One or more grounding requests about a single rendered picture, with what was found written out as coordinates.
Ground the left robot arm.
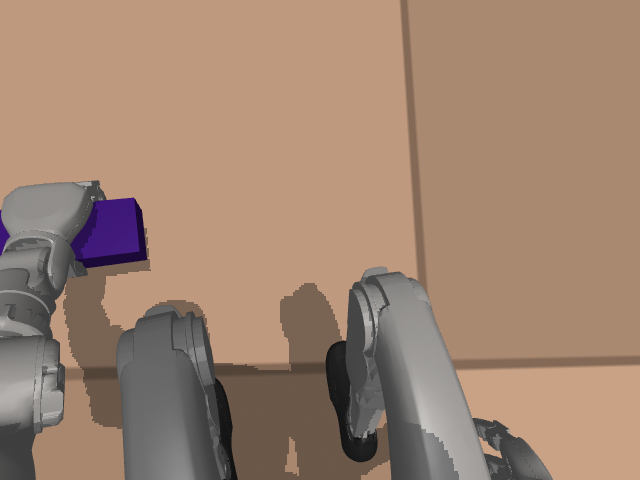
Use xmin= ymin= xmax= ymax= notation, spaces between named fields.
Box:
xmin=0 ymin=231 xmax=72 ymax=480

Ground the right robot hand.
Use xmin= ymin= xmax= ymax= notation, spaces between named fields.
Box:
xmin=472 ymin=418 xmax=553 ymax=480

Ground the right robot foot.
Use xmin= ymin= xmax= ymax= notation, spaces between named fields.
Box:
xmin=326 ymin=341 xmax=378 ymax=462

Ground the carton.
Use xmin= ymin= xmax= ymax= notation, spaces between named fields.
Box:
xmin=0 ymin=198 xmax=147 ymax=268

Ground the left robot foot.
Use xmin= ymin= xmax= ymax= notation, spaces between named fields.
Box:
xmin=214 ymin=378 xmax=238 ymax=480

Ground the left robot hand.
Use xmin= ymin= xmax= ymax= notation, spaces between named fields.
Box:
xmin=1 ymin=180 xmax=107 ymax=278

